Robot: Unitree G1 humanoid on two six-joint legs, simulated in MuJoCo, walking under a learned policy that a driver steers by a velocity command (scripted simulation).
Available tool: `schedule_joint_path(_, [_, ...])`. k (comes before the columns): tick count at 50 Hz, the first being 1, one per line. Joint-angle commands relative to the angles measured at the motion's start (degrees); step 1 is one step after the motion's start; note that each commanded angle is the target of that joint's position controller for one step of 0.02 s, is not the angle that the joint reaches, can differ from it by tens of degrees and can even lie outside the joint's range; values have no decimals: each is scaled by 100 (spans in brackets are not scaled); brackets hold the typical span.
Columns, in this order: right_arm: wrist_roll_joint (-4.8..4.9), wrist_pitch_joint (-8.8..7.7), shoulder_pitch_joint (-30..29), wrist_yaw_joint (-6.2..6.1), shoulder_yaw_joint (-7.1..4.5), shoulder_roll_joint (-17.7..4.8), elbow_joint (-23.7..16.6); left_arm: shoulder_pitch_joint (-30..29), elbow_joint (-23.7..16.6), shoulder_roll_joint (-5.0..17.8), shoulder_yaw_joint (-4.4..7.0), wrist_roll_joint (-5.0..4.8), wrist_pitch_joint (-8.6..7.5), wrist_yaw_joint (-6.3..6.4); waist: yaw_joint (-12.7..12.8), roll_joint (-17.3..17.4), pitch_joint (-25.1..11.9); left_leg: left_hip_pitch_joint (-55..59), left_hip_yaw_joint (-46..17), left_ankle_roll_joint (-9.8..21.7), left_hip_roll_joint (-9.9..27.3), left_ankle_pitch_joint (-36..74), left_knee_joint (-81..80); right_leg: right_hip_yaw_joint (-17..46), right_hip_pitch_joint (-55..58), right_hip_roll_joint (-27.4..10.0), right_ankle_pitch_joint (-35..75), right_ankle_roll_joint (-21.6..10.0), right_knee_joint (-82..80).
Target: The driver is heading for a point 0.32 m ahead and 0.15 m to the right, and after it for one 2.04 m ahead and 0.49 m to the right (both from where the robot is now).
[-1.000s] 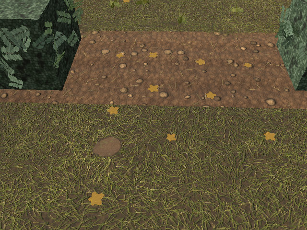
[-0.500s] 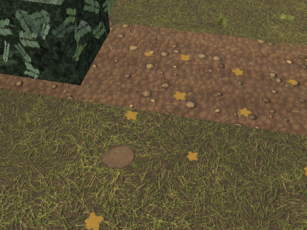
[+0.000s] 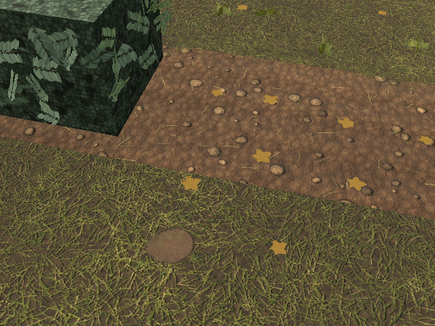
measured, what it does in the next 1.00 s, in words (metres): walks ahead, turning right: right foot, then left foot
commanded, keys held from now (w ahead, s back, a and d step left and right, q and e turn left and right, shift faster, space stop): w+e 0.32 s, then e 0.34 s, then no key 0.34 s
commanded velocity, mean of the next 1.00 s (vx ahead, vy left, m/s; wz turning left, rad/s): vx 0.23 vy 0.00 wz -0.38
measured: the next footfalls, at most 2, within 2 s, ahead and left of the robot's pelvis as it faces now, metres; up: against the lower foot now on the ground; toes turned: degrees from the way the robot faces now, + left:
right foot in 0.46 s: +0.34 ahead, -0.16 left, +0.00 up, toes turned -14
left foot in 0.96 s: +0.39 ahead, +0.06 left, +0.00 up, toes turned -22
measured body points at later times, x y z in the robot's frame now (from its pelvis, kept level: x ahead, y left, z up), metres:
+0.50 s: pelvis +0.21 -0.06 -0.02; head +0.23 -0.05 +0.43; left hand +0.43 +0.14 -0.13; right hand +0.08 -0.24 -0.17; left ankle +0.02 +0.10 -0.70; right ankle +0.30 -0.15 -0.73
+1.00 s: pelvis +0.31 -0.08 -0.02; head +0.34 -0.09 +0.43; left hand +0.52 +0.08 -0.14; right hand +0.30 -0.34 -0.15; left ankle +0.35 +0.07 -0.73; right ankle +0.30 -0.15 -0.73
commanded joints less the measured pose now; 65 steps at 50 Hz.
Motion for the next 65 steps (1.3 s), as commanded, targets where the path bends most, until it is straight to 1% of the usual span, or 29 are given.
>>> schedule_joint_path(1, [-85,-221,747,-15,-113,-478,-85,-663,-382,759,115,161,-58,-105,-772,17,260,1842,-376,292,155,326,-239,783,-1984,-543,1040,-898,169])
schedule_joint_path(2, [-141,-232,1958,-98,-145,-769,214,-788,-484,490,70,229,-129,-228,-1154,1044,-272,3342,-2155,981,1152,858,-855,267,-3348,283,695,-410,2053])
schedule_joint_path(3, [-341,-225,3385,-118,-137,-969,573,-817,-461,260,32,115,-203,-310,-1622,1204,-328,4142,-3739,1514,2255,1779,-1844,1122,-4514,624,-1077,-330,3666])
schedule_joint_path(4, [-418,-266,3154,-97,-77,-884,668,-1169,-556,235,50,-83,-334,-302,-1440,728,564,3709,-3326,1352,2503,1525,-2088,1857,-5273,450,-778,-515,4159])
schedule_joint_path(6, [-239,-231,1785,-21,99,-378,428,-903,-350,347,108,24,-282,-146,-709,220,639,2609,-1842,978,2051,1490,-2242,1526,-4563,16,81,-610,4288])
schedule_joint_path(9, [-231,-150,1534,-94,317,296,349,-779,-297,-195,-39,136,-65,-209,-323,373,771,1673,-601,480,1524,2191,-2645,1396,-3829,-84,1523,-593,3634])
schedule_joint_path(12, [-340,-252,1636,-118,385,222,446,-1437,-584,-220,-154,26,-22,-369,-283,448,696,1091,333,327,1210,2668,-2791,868,-3444,-141,2525,-372,2491])
schedule_joint_path(17, [-400,-269,1979,89,391,-231,565,-2075,-926,164,-171,60,49,-284,-150,436,786,757,727,400,1454,3438,-2608,796,-3027,-102,2460,-105,1923])
schedule_joint_path(20, [-229,-234,1917,-11,276,-487,438,-2237,-1060,381,-78,67,31,-255,-6,557,606,1312,903,301,1555,4886,-1862,501,-2889,82,1615,-91,1607])
schedule_joint_path(21, [-340,-213,1929,-94,195,-660,269,-1681,-939,428,-18,50,-41,-243,135,560,322,891,1178,184,1416,5697,-1179,122,-1919,456,1754,-56,2085])
schedule_joint_path(22, [-220,-209,1582,-123,149,-821,232,-1384,-879,640,39,-59,-121,-201,440,695,275,850,1134,67,1452,5950,-660,219,-1650,462,1788,-138,1264])
schedule_joint_path(23, [-188,-174,1764,-84,108,-876,229,-919,-812,953,176,-86,-243,-111,505,536,-80,598,1117,-109,1285,5887,466,61,-675,759,2350,-393,933])
schedule_joint_path(24, [-401,-155,2402,47,241,-366,300,-303,-783,1305,305,36,-316,110,396,-292,-1092,-754,938,-631,997,3723,2316,1174,1324,279,5025,-1304,1449])
schedule_joint_path(25, [-384,-208,2822,230,471,235,-95,730,-669,1580,285,112,-276,165,344,-1362,-3041,-1821,233,-1094,-13,-2294,4692,4077,3124,-1469,5928,-3006,470])
schedule_joint_path(26, [68,-175,1026,332,280,-335,-603,1192,-287,1519,338,253,-378,105,982,-103,-1777,-2978,-807,-877,-116,-2194,5276,4451,2362,-1479,5348,-2416,-332])
schedule_joint_path(27, [181,-177,319,207,264,-363,-924,438,-459,1455,382,89,-483,125,787,152,-627,-3221,-1079,-755,283,-1936,5054,3780,986,-1501,4639,-2118,-467])
schedule_joint_path(28, [38,-121,478,-2,159,-664,-822,-200,-500,993,266,-61,-447,133,414,354,-450,-2628,-1062,-774,572,-1674,4894,3328,-97,-1259,4293,-1998,-581])
schedule_joint_path(30, [-244,-20,1158,-260,334,40,-765,-724,-570,480,2,-99,-431,-41,-386,92,-36,-1314,-1094,-732,781,-973,4306,2710,-2229,-881,4337,-1754,-951])
schedule_joint_path(35, [-136,197,777,-246,232,-368,-1068,-1033,-1153,1052,69,27,-476,-171,-486,-67,-477,-1045,-641,-1116,444,406,3566,2187,-2939,-263,3415,-1307,-989])
schedule_joint_path(37, [-108,272,541,-191,196,-473,-1199,-698,-1171,944,49,42,-445,-133,-389,-122,-485,-1321,-662,-1275,473,635,3483,2326,-2790,-256,3269,-1140,-747])
schedule_joint_path(39, [-237,288,882,-79,216,-453,-1086,-661,-1230,750,-66,71,-418,-126,-450,-154,-582,-1281,-827,-1330,513,1173,4142,2547,-2792,-235,3099,-1061,-167])
schedule_joint_path(42, [-20,280,43,-162,134,-677,-1530,-598,-1352,780,-114,-249,-429,-168,-181,23,-637,-2223,-927,-1672,709,-218,2773,3078,-1520,-618,4067,-1150,398])
schedule_joint_path(45, [20,335,36,-113,244,-368,-1465,-534,-1418,938,-132,-378,-353,-270,-33,-224,-903,-1598,-679,-1754,624,-872,1751,3433,-1200,-695,4530,-1186,748])
schedule_joint_path(48, [174,296,613,79,255,-375,-1157,-1251,-1591,880,-259,-578,-188,-652,-586,62,-840,-150,-542,-1465,527,1054,298,3445,-1903,-344,4345,-829,621])
schedule_joint_path(49, [230,212,594,148,247,-561,-1104,-1002,-1557,637,-332,-561,-124,-770,-388,257,-944,210,-823,-1062,648,2049,305,3241,-1950,-59,3799,-437,590])
schedule_joint_path(50, [203,151,118,258,206,-842,-1165,-455,-1494,566,-308,-550,-51,-759,92,594,-1007,138,-877,-646,724,2373,120,2490,-1707,322,2823,22,487])
schedule_joint_path(51, [88,163,-139,352,164,-930,-1230,-485,-1462,906,-205,-520,21,-667,194,466,-829,-361,-671,-586,565,1719,-50,1972,-1385,534,2028,162,429])
schedule_joint_path(54, [237,155,-281,443,194,-699,-1265,-849,-1473,1050,-145,-397,63,-466,125,346,-610,-289,-580,-794,441,1311,-286,1762,-1453,552,2111,92,413])
schedule_joint_path(65, [217,204,-132,402,174,-688,-1300,-1186,-1446,1064,-95,-400,106,-404,-171,245,-484,499,-326,-747,371,1310,-518,1719,-1702,576,2159,171,-47])
Keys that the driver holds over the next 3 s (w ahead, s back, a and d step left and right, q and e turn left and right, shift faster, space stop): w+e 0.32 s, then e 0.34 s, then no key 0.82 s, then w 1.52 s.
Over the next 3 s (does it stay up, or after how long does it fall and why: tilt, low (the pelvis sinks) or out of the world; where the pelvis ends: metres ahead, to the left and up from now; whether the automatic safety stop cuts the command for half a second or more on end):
stays up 0.89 -0.42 -0.16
